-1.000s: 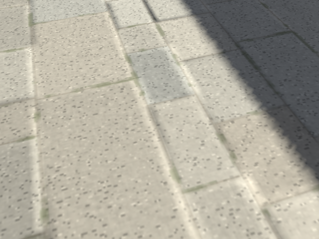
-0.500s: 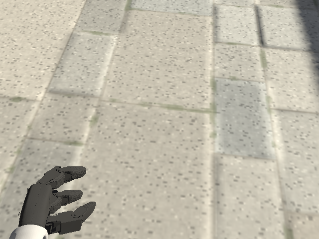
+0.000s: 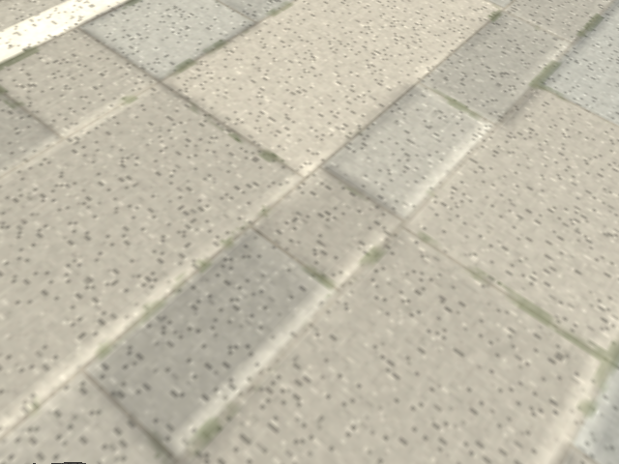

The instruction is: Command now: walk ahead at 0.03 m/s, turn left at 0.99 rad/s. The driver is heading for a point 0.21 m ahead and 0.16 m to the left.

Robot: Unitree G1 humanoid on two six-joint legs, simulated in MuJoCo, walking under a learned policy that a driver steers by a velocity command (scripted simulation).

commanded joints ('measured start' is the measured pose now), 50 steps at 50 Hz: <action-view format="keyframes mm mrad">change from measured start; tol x16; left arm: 1 -79 93 24 -106 -3 -32 9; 50 83 38 -46 120 0 -23 -5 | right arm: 1 -39 -231 -73 -92 -6 -49 -18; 50 -11 -12 20 55 -7 -74 -6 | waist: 1 4 179 -103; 15 5 220 -179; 18 -68 -250 -130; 31 7 -158 -146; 34 75 229 -181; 50 22 49 -69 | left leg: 1 227 232 -454 -385 136 200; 14 207 129 -476 -197 443 159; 16 145 71 -457 -152 306 102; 18 -86 -171 -189 150 -261 -26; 22 -173 -101 -175 534 -199 -121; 28 40 -34 -3 35 -151 -138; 31 223 -48 30 -328 141 -95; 33 396 134 -179 -286 479 -7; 37 188 76 -151 -291 159 28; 50 183 37 -117 -266 266 14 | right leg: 1 -292 46 148 253 1 -27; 14 113 91 117 -228 111 -2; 16 260 52 121 -437 317 -43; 18 347 -274 489 -506 683 -272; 31 340 -124 221 -415 565 -216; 34 247 0 76 -369 146 -33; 50 318 -6 75 -375 331 15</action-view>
